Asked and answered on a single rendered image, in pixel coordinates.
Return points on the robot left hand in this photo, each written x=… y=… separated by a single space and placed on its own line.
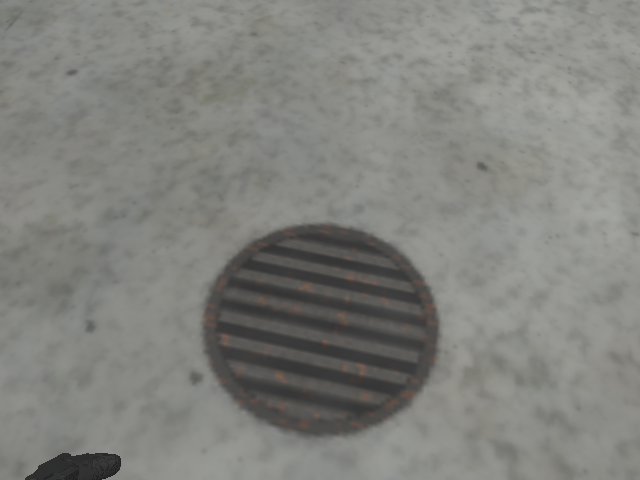
x=87 y=466

